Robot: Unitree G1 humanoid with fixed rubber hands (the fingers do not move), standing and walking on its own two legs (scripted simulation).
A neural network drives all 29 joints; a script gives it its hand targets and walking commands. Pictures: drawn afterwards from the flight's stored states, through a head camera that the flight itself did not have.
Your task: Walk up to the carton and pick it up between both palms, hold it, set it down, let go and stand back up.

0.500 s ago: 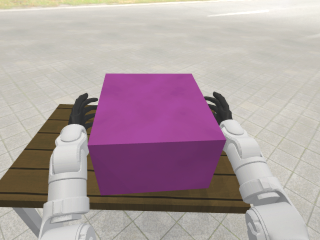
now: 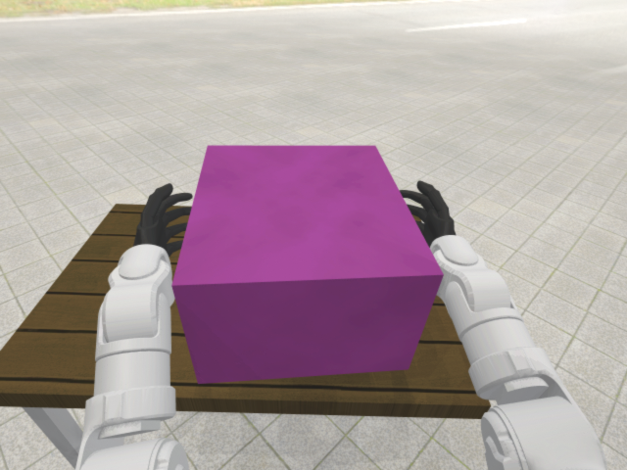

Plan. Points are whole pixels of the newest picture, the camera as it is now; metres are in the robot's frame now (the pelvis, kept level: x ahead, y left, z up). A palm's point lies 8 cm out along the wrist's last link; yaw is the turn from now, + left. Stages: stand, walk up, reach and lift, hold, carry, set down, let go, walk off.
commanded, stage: hold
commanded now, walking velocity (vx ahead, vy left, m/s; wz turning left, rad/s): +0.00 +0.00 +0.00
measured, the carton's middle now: (299, 247) +0.40 +0.00 +0.14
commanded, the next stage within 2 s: none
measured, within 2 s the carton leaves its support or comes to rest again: neither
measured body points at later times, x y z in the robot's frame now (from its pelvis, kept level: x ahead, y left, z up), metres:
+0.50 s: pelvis +0.00 +0.00 +0.00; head -0.06 +0.02 +0.45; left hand +0.38 +0.18 +0.19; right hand +0.38 -0.18 +0.18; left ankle +0.01 +0.13 -0.75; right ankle +0.00 -0.12 -0.75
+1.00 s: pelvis +0.00 +0.00 +0.00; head -0.05 +0.02 +0.45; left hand +0.38 +0.18 +0.19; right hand +0.38 -0.18 +0.18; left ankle +0.01 +0.13 -0.75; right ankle +0.00 -0.12 -0.75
